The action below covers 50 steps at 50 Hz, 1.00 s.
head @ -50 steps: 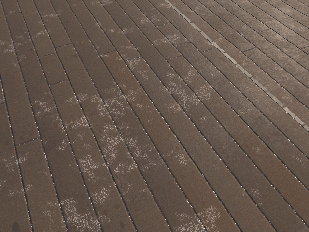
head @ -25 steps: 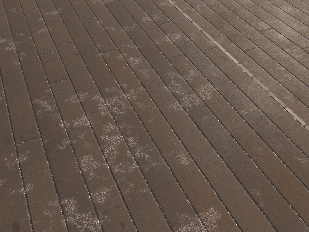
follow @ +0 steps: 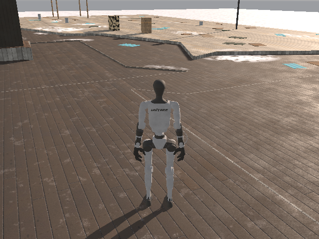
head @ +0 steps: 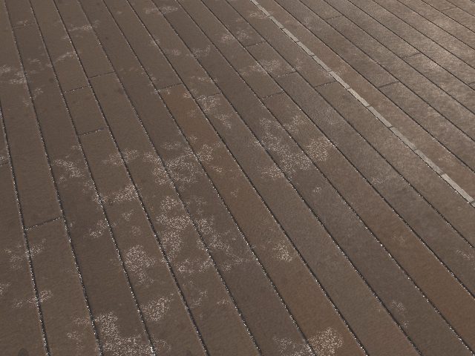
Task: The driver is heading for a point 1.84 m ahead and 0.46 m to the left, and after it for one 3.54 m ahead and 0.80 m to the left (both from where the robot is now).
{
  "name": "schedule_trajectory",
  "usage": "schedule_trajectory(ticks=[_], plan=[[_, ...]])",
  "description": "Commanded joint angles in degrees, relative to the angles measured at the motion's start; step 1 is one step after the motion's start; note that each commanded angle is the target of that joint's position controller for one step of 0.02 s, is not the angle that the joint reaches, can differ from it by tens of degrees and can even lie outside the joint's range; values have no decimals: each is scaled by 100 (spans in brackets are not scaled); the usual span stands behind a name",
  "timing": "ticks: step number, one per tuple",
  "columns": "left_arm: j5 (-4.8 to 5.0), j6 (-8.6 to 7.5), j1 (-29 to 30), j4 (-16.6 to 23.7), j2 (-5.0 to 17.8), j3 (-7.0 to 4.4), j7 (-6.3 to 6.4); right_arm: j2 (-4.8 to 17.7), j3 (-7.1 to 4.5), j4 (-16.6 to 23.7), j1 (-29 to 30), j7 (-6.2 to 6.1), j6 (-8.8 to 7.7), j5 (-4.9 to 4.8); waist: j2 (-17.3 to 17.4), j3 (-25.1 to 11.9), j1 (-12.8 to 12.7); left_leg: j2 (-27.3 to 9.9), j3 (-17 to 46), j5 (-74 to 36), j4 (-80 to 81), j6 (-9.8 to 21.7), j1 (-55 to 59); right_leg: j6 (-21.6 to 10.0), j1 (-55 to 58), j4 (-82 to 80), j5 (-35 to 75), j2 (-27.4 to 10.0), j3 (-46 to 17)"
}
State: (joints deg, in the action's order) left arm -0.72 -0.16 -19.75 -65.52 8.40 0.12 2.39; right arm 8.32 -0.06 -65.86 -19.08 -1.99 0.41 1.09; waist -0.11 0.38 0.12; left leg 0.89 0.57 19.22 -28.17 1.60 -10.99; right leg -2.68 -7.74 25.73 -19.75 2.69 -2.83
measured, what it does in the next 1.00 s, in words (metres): walks ahead: right foot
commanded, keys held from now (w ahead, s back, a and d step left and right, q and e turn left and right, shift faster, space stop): w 1.00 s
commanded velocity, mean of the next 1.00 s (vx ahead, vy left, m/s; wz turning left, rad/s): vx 0.43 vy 0.00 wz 0.00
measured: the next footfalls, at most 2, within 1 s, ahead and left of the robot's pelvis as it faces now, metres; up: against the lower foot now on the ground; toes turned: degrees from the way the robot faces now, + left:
right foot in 0.60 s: +0.41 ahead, -0.05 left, +0.00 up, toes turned -4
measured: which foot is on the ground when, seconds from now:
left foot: down 0.00-0.60, up 0.62-1.00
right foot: down 0.00-0.18, up 0.20-0.58, down 0.60-1.00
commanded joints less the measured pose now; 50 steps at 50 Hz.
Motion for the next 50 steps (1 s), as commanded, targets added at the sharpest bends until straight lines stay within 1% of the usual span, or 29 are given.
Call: schedule_trajectory(ticks=[1, 2, 3, 4, 6, 8, 9, 10, 11, 12, 13, 14, 15, 17, 20, 24, 26, 28, 29, 30, 31, 32, 33, 34, 36, 38, 40, 43, 50], plan=[[-1, 8, -765, 65, 632, -168, -17, 361, -84, 345, 24, 67, -57, 40, -317, 1126, -221, -15, 247, 1693, -149, 331, -1321, -698, -550, -1058, -2676, -830, -1359], [-11, -8, -953, 17, 838, -247, -22, 194, -50, 455, 89, 104, -112, 73, -786, 1128, -280, 91, -60, 1270, -649, 285, -1608, -930, -399, -1365, -3069, -1267, -2037], [-25, -30, -953, 23, 937, -307, -23, 159, -40, 548, 165, 135, -183, 129, -990, 1204, -266, 29, -346, 671, -1067, 258, -1698, -1126, -334, -1613, -3008, -1661, -2496], [-27, -65, -867, 69, 907, -325, -44, 286, -75, 660, 320, 154, -260, 129, -837, 1203, -261, -88, -309, 497, -1173, 271, -1638, -1177, -437, -1698, -2655, -1774, -2575], [-26, -123, -570, 191, 928, -362, -69, 317, -120, 694, 83, 212, -385, 50, -627, 1086, 1, -91, -347, 532, -624, 332, -1019, -1038, -657, -1482, -2000, -1593, -2090], [29, -187, 24, 417, 806, -355, -88, 252, -173, 316, -1111, 205, -472, -38, -347, 971, 577, 47, -232, 111, 450, 415, 1039, -690, -1923, -658, -1382, -987, -1223], [52, -275, 356, 634, 429, -252, -130, 707, -302, 170, -1826, 135, -519, 5, 714, 819, 888, -936, 1366, 1024, 1348, 617, 1918, -387, -2800, 870, -873, -325, -305], [-36, -343, 404, 875, 289, -218, -189, 1295, -481, -39, -2498, 145, -467, -29, 1846, 669, 950, -2095, 3348, 1667, 2043, 1126, 2310, -234, -3599, 2465, -1042, 119, 555], [-212, -361, 580, 896, 679, -303, -229, 974, -418, 40, -2131, 133, -426, 11, 872, 992, 654, -2220, 3385, 1565, 1961, 1203, 1878, -302, -3830, 3386, -948, -240, 319], [-200, -403, 565, 874, 522, -282, -279, 824, -368, 235, -1646, 153, -451, 32, 365, 1099, 425, -2040, 2910, 1132, 1968, 1144, 1518, -326, -3796, 3683, -469, -425, 199], [-148, -469, 537, 818, 483, -276, -312, 700, -316, 363, -1365, 174, -485, 37, 60, 1076, 281, -1729, 2216, -162, 1927, 876, 1349, -305, -3507, 3680, 20, -546, 127], [-116, -448, 463, 803, 384, -281, -370, 652, -287, 418, -1163, 151, -514, 27, 255, 810, 143, -1577, 1955, -174, 2059, 879, 1375, -259, -3418, 3595, 269, -582, 243], [-140, -417, 491, 843, 437, -296, -404, 628, -258, 414, -1120, 132, -565, 12, 452, 808, 85, -1486, 1702, -640, 2108, 899, 1277, -183, -3354, 3530, 438, -648, 305], [-130, -348, 660, 909, 474, -325, -417, 491, -192, 279, -1385, 123, -625, -5, 448, 716, 67, -1296, 1108, -2320, 1916, 857, 1542, -100, -3484, 3483, 591, -546, 534], [-106, -296, 1429, 1240, 354, -277, -425, 524, -139, 241, -1545, 97, -644, -8, 475, 760, 139, -1128, 596, -3390, 1873, 830, 1401, -39, -3486, 2794, 884, -420, 829], [-29, -272, 2219, 1619, 305, -191, -425, 656, -116, 238, -1502, 69, -673, -1, 724, 865, 197, -1055, 260, -4102, 1889, 791, 941, -174, -2457, 1241, 1272, -166, 1153], [-18, -274, 1936, 1605, 514, -259, -361, 803, -139, 240, -1382, 63, -712, -11, 756, 645, -27, -1185, 156, -5425, 1447, 729, 1041, -391, -1699, 976, 1295, 22, 1196], [-3, -336, 767, 1249, 792, -406, -280, 948, -181, 268, -1212, 46, -704, -18, 672, -19, -558, -1172, 11, -6399, 64, 602, 1269, -612, -534, 712, 1259, 248, 1114], [-34, -374, -62, 971, 907, -491, -237, 998, -196, 300, -1098, 55, -677, -47, 594, -413, -929, -1036, -93, -5842, -1015, 527, 905, -712, 483, 320, 1413, 141, 989], [-182, -402, -839, 819, 1332, -618, -189, 776, -144, 423, -1185, 96, -656, -61, 102, -941, -1115, -757, -237, -3838, -2646, 490, -106, -931, 1660, 122, 295, -989, -275], [-213, -360, -910, 881, 1661, -702, -232, 158, -81, 501, -1848, 156, -634, -255, -1238, -1658, -633, 364, -331, 791, -5106, 298, -1813, -1772, 2701, -764, -344, -2705, -3542], [-7, -313, -298, 945, 1522, -682, -300, 736, -219, 576, -1438, 156, -593, -111, -447, -1259, -550, 105, 277, 519, -5478, 418, -2362, -1829, 2078, -1285, -1013, -2534, -3795], [34, -346, 271, 1036, 1139, -569, -309, 780, -255, 793, -774, 174, -596, -42, -211, -386, -389, -191, 271, 50, -5274, 457, -2607, -1655, 1266, -1394, -1036, -2361, -2901], [12, -415, 478, 1013, 811, -483, -319, 685, -254, 862, -507, 193, -615, -17, 116, 167, -233, -397, 249, -219, -4855, 469, -2428, -1449, 451, -1600, -280, -2105, -2253], [-35, -533, 392, 839, 509, -364, -259, 446, -251, 834, -577, 248, -488, 112, 90, 269, 126, -607, 267, -333, -4269, 386, -1818, -1132, -292, -1715, 717, -1647, -1344], [-26, -626, 99, 712, 538, -336, -233, 354, -262, 850, -594, 297, -377, 122, -70, 285, 234, -628, 158, -367, -3923, 301, -1709, -1093, -418, -1772, 1465, -1496, -915], [-8, -662, -136, 645, 690, -343, -225, 391, -281, 1007, -187, 328, -301, 124, -171, 396, 243, -694, 4, -640, -3535, 214, -2052, -1049, -359, -1889, 1717, -1387, -571], [11, -643, -504, 607, 698, -307, -230, 508, -296, 1324, 742, 369, -267, 102, -160, 593, 42, -759, -205, -1286, -2788, 78, -2674, -935, -39, -2010, 2205, -1249, -295], [-8, -635, -1264, 437, 718, -241, -174, 416, -208, 1781, 2126, 387, -318, 3, -352, 598, -366, -408, -608, -1990, -921, 96, -2608, -741, 941, -1754, 3548, -1240, 71]])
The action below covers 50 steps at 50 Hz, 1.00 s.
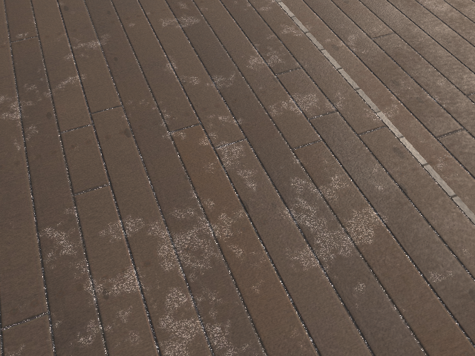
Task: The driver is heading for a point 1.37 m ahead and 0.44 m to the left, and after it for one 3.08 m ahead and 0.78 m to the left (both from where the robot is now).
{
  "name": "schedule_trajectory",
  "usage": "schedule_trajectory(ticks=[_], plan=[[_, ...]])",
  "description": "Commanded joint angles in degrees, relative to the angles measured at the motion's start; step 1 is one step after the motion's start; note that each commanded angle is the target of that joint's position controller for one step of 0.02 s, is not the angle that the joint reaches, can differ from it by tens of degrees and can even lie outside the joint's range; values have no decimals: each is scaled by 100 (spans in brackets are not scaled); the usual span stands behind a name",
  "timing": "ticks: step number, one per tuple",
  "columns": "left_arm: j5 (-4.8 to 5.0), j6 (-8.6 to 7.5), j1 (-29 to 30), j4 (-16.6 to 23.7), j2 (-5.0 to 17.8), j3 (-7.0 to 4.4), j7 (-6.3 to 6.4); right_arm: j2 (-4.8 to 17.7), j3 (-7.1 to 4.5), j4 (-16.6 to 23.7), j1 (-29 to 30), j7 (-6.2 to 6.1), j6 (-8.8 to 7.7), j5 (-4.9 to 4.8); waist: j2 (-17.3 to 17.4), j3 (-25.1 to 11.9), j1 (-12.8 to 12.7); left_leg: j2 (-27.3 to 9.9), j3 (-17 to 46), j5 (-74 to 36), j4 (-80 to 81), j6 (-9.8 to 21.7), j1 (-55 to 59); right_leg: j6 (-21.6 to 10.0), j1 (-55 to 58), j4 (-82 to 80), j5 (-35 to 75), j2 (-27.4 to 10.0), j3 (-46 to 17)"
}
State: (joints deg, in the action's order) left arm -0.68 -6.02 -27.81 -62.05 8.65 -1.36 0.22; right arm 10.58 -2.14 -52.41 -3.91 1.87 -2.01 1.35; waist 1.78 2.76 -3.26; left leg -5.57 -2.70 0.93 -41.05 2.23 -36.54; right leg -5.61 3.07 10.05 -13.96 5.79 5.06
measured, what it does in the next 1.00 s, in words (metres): walks ahead: left foot, then right foot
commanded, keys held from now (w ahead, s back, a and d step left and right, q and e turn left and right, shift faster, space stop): w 0.58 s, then w+q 0.42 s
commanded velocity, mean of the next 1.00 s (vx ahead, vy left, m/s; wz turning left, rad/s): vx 0.50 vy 0.00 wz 0.13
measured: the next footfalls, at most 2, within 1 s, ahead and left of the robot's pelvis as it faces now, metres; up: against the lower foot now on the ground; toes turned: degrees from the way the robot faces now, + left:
left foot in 0.16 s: +0.27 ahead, +0.10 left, +0.00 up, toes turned +4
right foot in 0.70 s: +0.57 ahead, -0.08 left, +0.00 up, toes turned -3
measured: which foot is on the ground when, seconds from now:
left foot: up 0.00-0.14, down 0.16-0.72, up 0.74-1.00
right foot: down 0.00-0.14, up 0.16-0.68, down 0.70-1.00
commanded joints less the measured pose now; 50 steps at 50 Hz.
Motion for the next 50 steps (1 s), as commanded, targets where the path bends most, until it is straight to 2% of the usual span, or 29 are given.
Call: schedule_trajectory(ticks=[1, 3, 5, 7, 8, 9, 10, 11, 12, 13, 14, 15, 18, 21, 25, 30, 32, 34, 35, 36, 37, 38, 39, 40, 41, 42, 44, 46, 50], plan=[[-35, -38, -522, 61, 707, -92, 60, 211, -1, 490, 729, -4, -92, -23, -556, 376, -51, 277, -295, -82, 504, 83, -79, -480, 76, -99, 3139, -1615, -714], [-77, -24, -522, 25, 759, -101, 93, 268, -17, 566, 805, -17, -134, -21, -587, 372, 4, 368, -310, 231, 749, 229, 21, -518, 434, 152, 3689, -1747, -693], [-89, -21, -326, 42, 867, -126, 122, 378, -77, 477, 380, -70, -183, -12, -668, 143, 278, 638, -412, 713, 967, 435, 762, -436, 540, 773, 5101, -1791, -574], [-62, 18, -118, 67, 967, -151, 115, 592, -216, -13, -1125, -165, -263, 21, -587, -616, 929, 882, -465, 547, 1505, 687, 2502, -280, 269, 2438, 5505, -1603, -369], [8, 9, -40, 212, 848, -107, 95, 946, -337, -247, -2108, -227, -306, 164, -343, -1209, 1285, 8, 445, 816, 1526, 954, 4044, -198, -903, 3879, 3870, -1412, -273], [271, 25, -740, 329, 226, 7, 15, 1544, -504, -303, -2622, -220, -286, 258, 1002, -2055, 1057, -1856, 3369, 1172, 1872, 1909, 5847, 98, -3124, 6362, -200, -338, 56], [100, 42, -362, 283, 802, -159, 31, 1264, -461, -287, -2195, -149, -197, 28, 200, -1866, 956, -1747, 4029, 1445, 2449, 1828, 5411, -5, -3713, 6934, -1273, -304, -752], [42, 32, 185, 510, 794, -188, 20, 1024, -373, -187, -1500, -127, -200, -51, 123, -877, 682, -1551, 3044, 1509, 2624, 1599, 4486, -36, -3986, 6771, -783, -631, -820], [19, 10, 471, 573, 727, -183, 3, 673, -282, -151, -1177, -100, -247, -35, -143, -422, 555, -1320, 2477, 1044, 2862, 1419, 3759, -33, -3855, 6441, -435, -822, -809], [-45, 54, 557, 571, 645, -204, -9, 477, -218, -215, -1153, -111, -297, -20, -175, -153, 397, -1058, 1987, 511, 2950, 1212, 3288, -14, -3640, 6132, -307, -952, -795], [-121, 144, 400, 556, 489, -182, -49, 306, -157, -314, -1182, -141, -318, -50, -70, -111, 205, -840, 1607, 511, 3120, 1046, 2868, 45, -3317, 5860, -219, -1049, -762], [-149, 216, 317, 528, 389, -175, -85, 319, -146, -382, -1309, -159, -362, -45, 70, -91, 151, -796, 1471, 293, 3181, 1057, 2680, 101, -3136, 5703, -219, -1060, -719], [-167, 329, 736, 693, 387, -190, -153, 544, -170, -532, -1686, -184, -452, -61, 101, 59, 95, -614, 1024, -213, 3339, 1032, 2667, 248, -3487, 5269, 117, -1140, -533], [-142, 361, 1587, 986, 490, -194, -187, 539, -135, -592, -2036, -175, -441, -69, 102, 246, 267, -457, 748, -614, 3453, 940, 2910, 370, -4025, 4554, 748, -1224, -354], [-71, 341, 2491, 1289, 414, -122, -202, 548, -98, -664, -2433, -182, -437, -68, 166, 307, 507, -379, 506, -1079, 3431, 839, 3248, 417, -3968, 3291, 1321, -1087, -127], [-61, 275, 3142, 1567, 502, -118, -185, 633, -104, -811, -2814, -254, -405, -7, 266, 388, 674, -682, 575, -1620, 3107, 905, 4090, 219, -3936, 2494, 1122, -918, -75], [-58, 215, 3018, 1598, 595, -157, -166, 712, -125, -807, -2683, -289, -380, 18, 242, 342, 510, -761, 645, -2372, 2729, 869, 4281, 95, -3611, 2243, 713, -781, -88], [-60, 123, 1998, 1298, 748, -253, -92, 844, -160, -753, -2423, -290, -356, 15, 225, -163, 45, -599, 572, -3499, 1608, 720, 4139, -62, -2243, 1807, 479, -441, 11], [-130, 50, 1006, 990, 939, -344, -30, 811, -147, -693, -2294, -269, -348, -35, 26, -735, -366, -318, 390, -2951, 502, 605, 3539, -198, -852, 1545, 791, -591, -127], [-314, -3, 127, 897, 1500, -486, 51, 443, -47, -458, -2412, -225, -357, -197, -670, -1573, -526, 156, 137, -821, -1306, 418, 1995, -543, 886, 1427, 261, -2083, -1795], [-233, 83, 54, 875, 1789, -581, -11, 226, -45, -450, -2981, -239, -324, -337, -1668, -2300, -268, 979, 85, 2851, -2998, 316, 615, -1077, 1705, 749, 15, -3260, -4029], [-134, 157, 672, 1029, 1399, -494, -43, 705, -181, -488, -2611, -274, -251, -182, -685, -1611, -77, 555, 580, 2515, -3362, 389, 250, -902, 958, 595, -433, -3018, -3610], [-94, 137, 1210, 1120, 1001, -379, -49, 596, -182, -360, -2125, -242, -247, -131, -370, -779, 37, 349, 593, 2063, -3228, 380, 169, -750, 54, 379, -415, -2806, -2819], [-105, 96, 1427, 1115, 774, -314, -49, 424, -170, -322, -1953, -214, -229, -115, -291, -336, 177, 153, 589, 1770, -2923, 382, 313, -530, -594, 133, -81, -2553, -2184], [-81, 56, 1435, 1044, 639, -272, -15, 392, -199, -281, -1868, -170, -160, -21, -425, -142, 305, 43, 590, 1637, -2707, 367, 465, -353, -975, -2, 176, -2315, -1691], [-70, 19, 1365, 981, 605, -257, 16, 304, -202, -294, -1996, -125, -71, 35, -600, -102, 413, 9, 537, 1570, -2644, 322, 640, -281, -1202, -54, 432, -2238, -1371], [-20, -83, 1099, 885, 608, -256, 34, 213, -216, -231, -1913, -64, 48, 52, -568, -94, 488, -1, 470, 1364, -2596, 276, 552, -256, -1217, -134, 981, -2161, -942], [-5, -135, 947, 851, 735, -283, 48, 205, -219, -75, -1567, -12, 113, 57, -553, 1, 505, -75, 407, 978, -2458, 232, 167, -228, -1132, -207, 1341, -2145, -548], [-36, -138, 616, 750, 706, -258, 62, 247, -190, 277, -657, 71, 131, 39, -537, 216, 379, -77, 208, 211, -1552, 132, -327, -202, -913, -242, 1826, -1975, 107]])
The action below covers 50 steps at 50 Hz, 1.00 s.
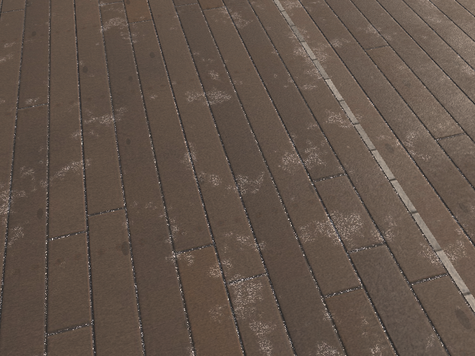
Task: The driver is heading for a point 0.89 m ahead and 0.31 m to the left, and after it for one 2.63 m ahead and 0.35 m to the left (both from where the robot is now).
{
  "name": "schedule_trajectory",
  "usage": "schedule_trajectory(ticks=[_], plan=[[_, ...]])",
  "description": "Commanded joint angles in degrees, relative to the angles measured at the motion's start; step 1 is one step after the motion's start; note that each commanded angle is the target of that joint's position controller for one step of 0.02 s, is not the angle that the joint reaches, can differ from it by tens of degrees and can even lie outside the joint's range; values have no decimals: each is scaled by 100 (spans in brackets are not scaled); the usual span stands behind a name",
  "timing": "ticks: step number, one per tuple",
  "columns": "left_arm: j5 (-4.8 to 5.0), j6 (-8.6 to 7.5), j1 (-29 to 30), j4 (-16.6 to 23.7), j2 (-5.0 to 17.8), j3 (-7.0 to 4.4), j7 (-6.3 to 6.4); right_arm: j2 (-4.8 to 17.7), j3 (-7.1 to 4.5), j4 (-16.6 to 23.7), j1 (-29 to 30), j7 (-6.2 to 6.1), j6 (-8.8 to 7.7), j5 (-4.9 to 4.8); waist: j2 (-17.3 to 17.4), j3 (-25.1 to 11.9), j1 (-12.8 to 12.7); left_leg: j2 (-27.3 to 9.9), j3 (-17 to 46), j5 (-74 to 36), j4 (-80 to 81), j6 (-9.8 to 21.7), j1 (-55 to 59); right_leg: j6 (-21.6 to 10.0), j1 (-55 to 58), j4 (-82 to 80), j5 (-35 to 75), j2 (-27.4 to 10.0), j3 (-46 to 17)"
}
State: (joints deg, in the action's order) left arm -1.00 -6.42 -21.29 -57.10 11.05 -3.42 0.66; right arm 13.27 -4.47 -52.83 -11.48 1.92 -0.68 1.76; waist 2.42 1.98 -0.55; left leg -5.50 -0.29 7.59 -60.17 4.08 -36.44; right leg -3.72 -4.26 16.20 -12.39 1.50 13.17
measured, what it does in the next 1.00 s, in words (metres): walks ahead, turning left: left foot, then right foot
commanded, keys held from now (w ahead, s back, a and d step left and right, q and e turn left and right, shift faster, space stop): w+q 0.86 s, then w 0.14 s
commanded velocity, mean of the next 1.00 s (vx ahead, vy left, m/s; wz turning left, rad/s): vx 0.50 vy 0.00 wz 0.55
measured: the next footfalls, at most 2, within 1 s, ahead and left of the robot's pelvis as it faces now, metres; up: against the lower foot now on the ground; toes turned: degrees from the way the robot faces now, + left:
left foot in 0.26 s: +0.27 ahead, +0.11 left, +0.00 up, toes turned +15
right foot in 0.82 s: +0.65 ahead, +0.08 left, +0.00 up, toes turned +31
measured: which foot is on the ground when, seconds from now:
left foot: up 0.00-0.24, down 0.26-0.82, up 0.84-1.00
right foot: down 0.00-0.28, up 0.30-0.80, down 0.82-1.00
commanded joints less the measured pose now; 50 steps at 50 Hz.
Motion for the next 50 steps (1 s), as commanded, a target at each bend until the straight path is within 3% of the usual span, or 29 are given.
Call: schedule_trajectory(ticks=[1, 7, 9, 11, 12, 13, 14, 15, 16, 17, 18, 19, 20, 21, 24, 29, 35, 38, 40, 41, 42, 43, 44, 45, 46, 47, 48, 50], plan=[[-1, -95, -89, 239, 477, -44, 25, -43, 67, 403, 318, 90, -13, -7, -590, 330, 70, -45, -122, -627, 748, -62, -276, -350, -145, -833, 1827, -1501, -548], [-15, 1, -584, 81, 726, -85, 108, -24, 140, 830, 1237, 175, -35, 33, -665, 444, -151, 200, -721, -474, 2150, 197, 28, -307, 721, -511, 2922, -1738, -11], [-30, 64, -542, 78, 827, -108, 141, 74, 97, 845, 1144, 157, -30, 44, -736, 305, -33, 472, -916, 3, 2315, 396, 408, -278, 1011, 0, 4358, -1772, 190], [-46, 155, -453, 105, 1022, -164, 161, 224, 16, 716, 570, 105, -28, 57, -872, -63, 238, 859, -1065, 623, 2414, 641, 1087, -266, 1202, 1062, 5700, -1802, 308], [-42, 219, -408, 146, 1114, -191, 142, 340, -54, 566, 34, 72, -61, 55, -859, -391, 439, 1057, -1059, 773, 2640, 774, 1678, -252, 1124, 1969, 5669, -1801, 316], [-16, 259, -291, 233, 1144, -197, 102, 544, -164, 318, -776, 7, -118, 105, -601, -824, 842, 1088, -799, 556, 3208, 957, 2859, -88, 488, 3317, 4730, -1706, 401], [75, 254, -333, 509, 758, -113, 54, 1173, -349, 267, -1254, -76, -137, 183, 216, -1388, 915, -302, 1159, 1228, 3393, 1452, 4506, 161, -1384, 5232, 1826, -1306, 381], [85, 189, -141, 962, 601, -101, -43, 1633, -433, 419, -1013, -78, -91, 58, 914, -1612, 573, -1512, 4257, 742, 4284, 2218, 5307, 437, -3339, 6844, -2020, -23, -523], [17, 137, 639, 1106, 852, -139, -67, 1454, -386, 365, -1024, -113, -29, -51, -69, -1057, 708, -1338, 3600, 541, 4482, 1992, 4961, 366, -3939, 6774, -1431, -402, -1388], [75, 56, 705, 1169, 758, -96, -89, 1201, -312, 335, -747, -152, -38, -98, -168, -469, 486, -1211, 2877, 98, 4549, 1764, 4256, 313, -3920, 6311, -869, -630, -1400], [48, 37, 557, 1053, 739, -101, -68, 945, -242, 367, -497, -164, -81, -99, -518, -173, 208, -888, 2327, -718, 4585, 1477, 3698, 299, -3585, 5748, -621, -809, -1420], [-70, 130, 461, 1009, 722, -105, -59, 776, -187, 421, -253, -182, -115, -166, -582, -133, 10, -563, 1899, -939, 4695, 1263, 3278, 342, -3221, 5451, -507, -882, -1436], [-152, 244, 261, 1002, 672, -89, -73, 732, -151, 461, -205, -193, -178, -184, -279, -225, -113, -492, 1746, -1377, 4731, 1312, 2974, 426, -2860, 5252, -503, -920, -1466], [-188, 335, 316, 1030, 688, -96, -89, 679, -123, 430, -306, -185, -254, -214, -277, -199, -143, -353, 1618, -1848, 4704, 1281, 2896, 494, -2799, 5142, -536, -927, -1450], [-187, 465, 778, 1235, 644, -80, -150, 913, -158, 385, -671, -184, -334, -200, -191, -130, -53, -107, 1437, -1842, 4815, 1174, 2807, 667, -3086, 4531, -93, -875, -1307], [-152, 502, 1902, 1667, 725, -54, -177, 968, -153, 348, -1387, -182, -301, -187, 45, 14, 367, -94, 1737, -1744, 4829, 916, 3446, 712, -3874, 3476, 754, -734, -1337], [-92, 398, 2869, 2118, 721, 64, -246, 1014, -138, 362, -1821, -254, -278, -112, 181, 128, 654, -140, 1991, -2337, 4431, 933, 4054, 570, -3844, 2290, 991, -364, -1307], [-46, 315, 2642, 2192, 874, 59, -224, 1156, -170, 455, -1608, -316, -281, -89, 284, 102, 432, -218, 2166, -2795, 4136, 723, 3964, 373, -2956, 1639, 813, -199, -1384], [-21, 252, 1510, 1875, 1139, -48, -114, 1300, -200, 572, -1216, -274, -316, -88, 245, -375, -87, 22, 2038, -3924, 3173, 439, 3505, 171, -1216, 1335, 428, 114, -1268], [-45, 183, 662, 1688, 1294, -113, -36, 1294, -197, 607, -1073, -212, -354, -139, -13, -861, -545, 364, 1794, -3641, 2039, 303, 3053, 17, 17, 1017, 649, -127, -1411], [-201, 157, -238, 1668, 1714, -201, 76, 794, -63, 810, -1183, -165, -395, -198, -647, -1777, -773, 726, 1439, -1620, 388, 212, 2229, -232, 1398, 927, -563, -1534, -2811], [-280, 222, 70, 1735, 2098, -275, 54, 435, 2, 939, -1970, -187, -344, -355, -2054, -2163, -156, 1565, 895, 2568, -990, 74, 571, -863, 2196, 172, -734, -2852, -5504], [-138, 289, 416, 1779, 1579, -217, 4, 898, -32, 745, -1857, -236, -263, -93, -1189, -1525, -23, 983, 879, 2077, -1443, 129, 182, -889, 1433, 52, -1379, -2652, -5680], [-84, 289, 764, 1799, 1076, -91, -21, 896, -38, 727, -1462, -181, -238, -36, -586, -732, 15, 779, 784, 1499, -1286, 88, 239, -798, 574, -74, -1244, -2342, -4673], [-104, 261, 754, 1709, 862, -24, -54, 763, -4, 755, -1152, -141, -239, 4, -298, -311, -13, 632, 743, 1241, -993, 47, 362, -678, 60, -121, -125, -2003, -3823], [-94, 240, 774, 1612, 818, -2, -52, 668, 13, 779, -1056, -86, -198, 21, -464, -246, 65, 536, 707, 1148, -757, 27, 496, -533, -224, -319, -20, -1679, -3245], [-77, 188, 740, 1530, 886, -7, -53, 640, 27, 782, -1203, -32, -138, 40, -896, -271, 169, 510, 666, 1132, -668, -34, 672, -583, -447, -408, 331, -1625, -2992], [-13, 52, 518, 1358, 875, -5, -131, 597, 47, 802, -1086, 12, -75, 47, -882, -225, 192, 545, 670, 1085, -504, -63, 651, -673, -525, -485, 1201, -1548, -2602]])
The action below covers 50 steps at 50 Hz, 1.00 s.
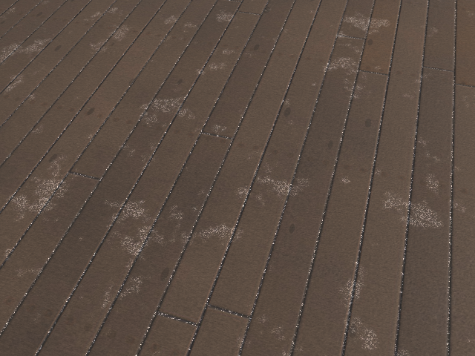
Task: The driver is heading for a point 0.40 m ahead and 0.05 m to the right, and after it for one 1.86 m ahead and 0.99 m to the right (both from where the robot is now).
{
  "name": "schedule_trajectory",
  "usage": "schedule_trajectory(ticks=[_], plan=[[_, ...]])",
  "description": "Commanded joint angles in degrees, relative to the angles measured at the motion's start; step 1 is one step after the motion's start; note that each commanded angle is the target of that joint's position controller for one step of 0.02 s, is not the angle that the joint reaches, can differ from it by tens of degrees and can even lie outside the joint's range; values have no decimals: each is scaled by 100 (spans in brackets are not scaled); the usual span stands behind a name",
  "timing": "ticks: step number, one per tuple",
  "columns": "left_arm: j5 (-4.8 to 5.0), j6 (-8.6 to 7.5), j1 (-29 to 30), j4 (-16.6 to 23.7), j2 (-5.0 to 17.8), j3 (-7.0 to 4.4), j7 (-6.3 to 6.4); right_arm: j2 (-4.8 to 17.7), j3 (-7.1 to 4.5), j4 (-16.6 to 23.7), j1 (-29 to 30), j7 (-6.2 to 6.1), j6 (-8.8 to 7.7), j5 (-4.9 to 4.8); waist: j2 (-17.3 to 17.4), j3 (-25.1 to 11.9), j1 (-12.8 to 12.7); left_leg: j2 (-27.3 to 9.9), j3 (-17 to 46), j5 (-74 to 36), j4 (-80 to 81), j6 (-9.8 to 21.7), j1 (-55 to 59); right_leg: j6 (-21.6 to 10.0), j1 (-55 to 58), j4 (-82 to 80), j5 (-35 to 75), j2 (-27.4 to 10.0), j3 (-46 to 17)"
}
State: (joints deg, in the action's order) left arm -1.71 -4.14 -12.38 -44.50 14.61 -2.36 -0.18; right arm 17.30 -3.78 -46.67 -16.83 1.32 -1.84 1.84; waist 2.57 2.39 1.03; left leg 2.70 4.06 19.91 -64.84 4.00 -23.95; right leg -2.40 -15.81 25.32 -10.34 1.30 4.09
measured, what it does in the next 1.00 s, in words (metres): walks ahead, turning right: left foot, then right foot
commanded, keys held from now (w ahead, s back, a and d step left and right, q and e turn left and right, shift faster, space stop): w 0.34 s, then w+e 0.66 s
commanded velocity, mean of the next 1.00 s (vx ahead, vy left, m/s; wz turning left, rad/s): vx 0.50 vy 0.00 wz -0.18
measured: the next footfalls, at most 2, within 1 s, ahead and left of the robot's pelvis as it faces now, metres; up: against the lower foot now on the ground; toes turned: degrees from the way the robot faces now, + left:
left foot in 0.34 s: +0.31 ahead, +0.13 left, +0.00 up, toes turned +6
right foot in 0.88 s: +0.58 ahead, -0.06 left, +0.00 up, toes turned -17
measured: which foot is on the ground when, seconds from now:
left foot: up 0.00-0.32, down 0.34-0.90, up 0.92-1.00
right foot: down 0.00-0.36, up 0.38-0.86, down 0.88-1.00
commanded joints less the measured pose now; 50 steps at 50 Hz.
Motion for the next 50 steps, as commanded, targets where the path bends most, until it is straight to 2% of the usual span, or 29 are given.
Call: schedule_trajectory(ticks=[1, 2, 5, 8, 11, 14, 15, 16, 17, 18, 19, 20, 21, 22, 24, 25, 26, 32, 34, 38, 41, 43, 44, 45, 46, 47, 48, 49, 50], plan=[[67, -222, -479, 39, 502, -109, -74, 175, -15, 206, -396, 83, 46, 43, -768, -217, 21, -279, 240, -255, 70, -50, -726, -764, 684, -1446, 1222, -1459, -1460], [84, -245, -498, -6, 628, -137, -73, 139, 10, 300, -221, 109, 50, 54, -874, -219, 47, -315, 206, -429, 267, -91, -949, -848, 771, -1559, 1111, -1535, -1388], [98, -234, -775, -180, 550, -121, -88, 127, 70, 511, 534, 157, 18, 74, -677, 33, -105, -438, 25, -981, 960, -193, -1383, -829, 910, -1757, 1413, -1362, -940], [132, -201, -879, -285, 657, -141, -103, -67, 217, 716, 1224, 223, -34, 51, -774, 26, -225, -593, -480, -1589, 2221, -270, -861, -737, 735, -1798, 1406, -1201, -521], [114, -161, -1236, -453, 834, -178, -98, -33, 254, 836, 1626, 207, -58, 16, -808, 41, -359, -538, -706, -1477, 2852, -202, -531, -701, 1017, -1623, 1719, -1378, -536], [96, -72, -1353, -583, 908, -192, -70, 108, 217, 847, 1613, 136, -96, 39, -788, 43, -305, -352, -844, -982, 3280, 6, -240, -632, 1490, -1172, 2480, -1526, -533], [112, -39, -1321, -611, 955, -196, -53, 123, 191, 747, 1246, 104, -131, 66, -826, -124, -109, -231, -866, -941, 3587, 104, 320, -561, 1499, -678, 3067, -1508, -464], [133, -8, -1328, -645, 869, -162, -48, 236, 123, 467, 507, 53, -189, 123, -571, -524, 207, -93, -900, -1065, 3944, 234, 1300, -447, 1348, 262, 3443, -1257, -209], [149, -15, -1250, -504, 684, -88, -43, 565, 10, 218, -475, -20, -237, 224, -181, -1195, 599, -803, -109, -706, 4018, 482, 2676, -299, 540, 1573, 2446, -1006, 3], [290, -27, -1617, -198, 58, 74, -95, 1237, -168, 183, -978, -101, -215, 270, 1221, -1864, 563, -2558, 2487, -73, 4512, 1148, 4332, -11, -1581, 3657, -692, -111, 341], [126, 32, -1385, -295, 655, -93, -12, 1076, -170, 166, -893, -116, -154, 13, 731, -1725, 578, -2708, 3121, -250, 4893, 1197, 3874, -106, -2120, 4401, -1890, -38, -406], [128, 45, -1098, -241, 669, -129, -25, 761, -74, 199, -408, -116, -157, -31, 376, -933, 338, -2432, 2169, -455, 4922, 1040, 3194, -184, -2269, 4487, -1517, -316, -691], [161, 38, -991, -263, 533, -95, -61, 415, 15, 210, -84, -92, -203, -32, 185, -541, 170, -2166, 1528, -790, 5146, 859, 2542, -190, -2100, 4189, -1131, -507, -707], [149, 88, -984, -324, 471, -104, -78, 230, 65, 198, 89, -95, -250, -35, 194, -303, 31, -1932, 1034, -963, 5347, 640, 2140, -169, -1895, 3920, -937, -609, -687], [11, 235, -1151, -474, 367, -111, -143, 47, 124, 107, 96, -111, -353, -49, 282, -79, -141, -1644, 389, -1698, 5564, 396, 1613, -91, -1509, 3821, -622, -648, -700], [14, 283, -1189, -453, 299, -111, -181, 174, 84, 67, 79, -127, -399, -70, 370, -193, -233, -1704, 277, -1769, 5652, 474, 1698, -44, -1577, 3848, -480, -602, -645], [8, 315, -1022, -433, 312, -127, -206, 199, 63, 18, 40, -134, -438, -99, 245, -104, -237, -1666, 85, -1841, 5771, 486, 1688, -6, -1747, 3819, -282, -655, -659], [14, 349, 102, -84, 203, -119, -269, 184, 55, -252, -375, -173, -463, -91, 49, 219, -82, -1546, -827, -2493, 5844, 439, 2064, 111, -2551, 2900, 764, -659, -508], [4, 332, 483, 44, 128, -68, -306, 189, 60, -323, -463, -191, -456, -95, 64, 288, 4, -1489, -1123, -2807, 5779, 371, 2159, 82, -2420, 2273, 1059, -593, -273], [-26, 313, 1114, 349, 89, 3, -373, 313, 37, -538, -833, -254, -397, -71, 75, 406, 181, -1688, -1450, -3614, 5506, 309, 2743, -179, -2248, 1368, 905, -468, 183], [-40, 321, 927, 371, 194, -40, -337, 492, 7, -594, -787, -312, -324, -50, 227, 153, 9, -1750, -1734, -5847, 4649, 200, 3160, -518, -1623, 1104, 172, -37, 540], [-46, 295, 125, 178, 371, -142, -272, 682, -45, -580, -685, -333, -223, -26, 336, -370, -364, -1774, -1825, -6900, 3230, 198, 3203, -814, -705, 965, -436, 370, 643], [-87, 238, -667, -58, 527, -243, -220, 744, -62, -530, -602, -322, -175, -53, 192, -811, -750, -1703, -1889, -6221, 2004, 116, 2716, -1001, 390, 484, -298, 485, 480], [-147, 226, -1458, -238, 1047, -426, -126, 584, -21, -346, -556, -294, -193, -63, -353, -1357, -1075, -1496, -1904, -4115, 261, -48, 1439, -1339, 1813, 191, -797, -472, -868], [-78, 270, -1089, -103, 1713, -592, -88, 37, 73, 114, -708, -163, -258, -153, -1819, -1672, -549, -31, -1434, 1103, -1873, -405, -1208, -2378, 3312, -467, -296, -2110, -4344], [106, 326, -1211, -106, 1555, -577, -79, 426, 17, 211, 19, -145, -315, -58, -616, -1599, -855, -250, -173, 790, -2099, -338, -1882, -2312, 3307, -814, -8, -2042, -4400], [126, 331, -917, -153, 1329, -512, -25, 331, 60, 342, 250, -119, -401, -124, -446, -897, -663, -562, -112, 211, -1724, -292, -2059, -2098, 2659, -872, 366, -1969, -3569], [123, 302, -748, -187, 1004, -423, -19, 324, 60, 279, 179, -142, -445, -124, 30, -385, -384, -761, -171, -75, -1117, -294, -1730, -1785, 1882, -920, 1327, -1684, -2975], [162, 285, -436, -138, 852, -376, -6, 283, 58, 245, 139, -145, -368, -34, 180, -259, -150, -863, -165, -162, -745, -336, -1382, -1532, 1365, -1069, 1354, -1338, -2501]])
Velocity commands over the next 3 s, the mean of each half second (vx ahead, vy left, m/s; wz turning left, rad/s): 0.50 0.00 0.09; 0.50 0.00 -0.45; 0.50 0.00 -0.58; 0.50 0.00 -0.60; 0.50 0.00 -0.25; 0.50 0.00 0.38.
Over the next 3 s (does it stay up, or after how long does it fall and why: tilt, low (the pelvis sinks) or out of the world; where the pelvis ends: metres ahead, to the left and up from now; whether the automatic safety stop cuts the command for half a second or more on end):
stays up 1.27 -0.68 -0.01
